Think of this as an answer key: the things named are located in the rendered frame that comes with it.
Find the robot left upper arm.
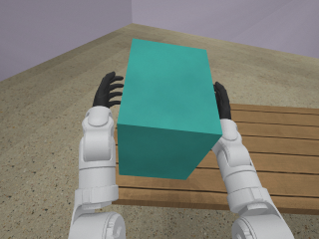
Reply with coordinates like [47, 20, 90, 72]
[69, 211, 127, 239]

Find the robot left forearm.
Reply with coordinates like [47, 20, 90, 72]
[68, 106, 119, 239]

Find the robot right forearm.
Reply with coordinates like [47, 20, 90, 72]
[211, 119, 295, 239]

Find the table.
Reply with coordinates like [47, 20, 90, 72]
[112, 104, 319, 215]

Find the robot left hand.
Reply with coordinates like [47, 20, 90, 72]
[92, 72, 124, 109]

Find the robot right upper arm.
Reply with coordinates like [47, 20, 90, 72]
[231, 214, 294, 239]

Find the carton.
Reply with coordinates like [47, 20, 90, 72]
[117, 38, 223, 180]

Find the robot right hand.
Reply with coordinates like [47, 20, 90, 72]
[213, 82, 231, 120]

